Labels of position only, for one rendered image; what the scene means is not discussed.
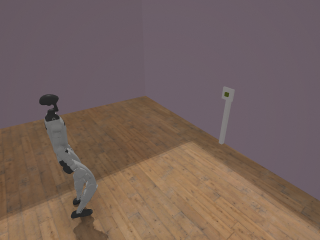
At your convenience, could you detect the right robot forearm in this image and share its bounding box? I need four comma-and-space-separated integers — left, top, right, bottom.
56, 147, 80, 172

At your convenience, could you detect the right robot foot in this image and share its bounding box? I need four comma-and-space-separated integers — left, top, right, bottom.
71, 209, 93, 219

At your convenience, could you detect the right robot upper arm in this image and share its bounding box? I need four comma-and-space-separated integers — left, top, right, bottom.
50, 121, 65, 154

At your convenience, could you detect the right robot hand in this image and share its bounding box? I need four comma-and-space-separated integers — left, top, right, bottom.
75, 168, 92, 184

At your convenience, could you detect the robot right shin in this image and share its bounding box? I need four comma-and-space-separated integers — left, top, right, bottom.
77, 183, 98, 214

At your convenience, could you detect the panel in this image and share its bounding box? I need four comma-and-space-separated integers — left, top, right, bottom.
218, 86, 235, 145

